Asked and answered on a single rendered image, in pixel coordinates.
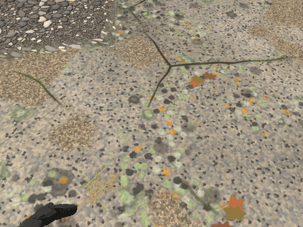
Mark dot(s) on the robot left hand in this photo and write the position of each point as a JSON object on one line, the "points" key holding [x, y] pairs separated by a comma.
{"points": [[48, 213]]}

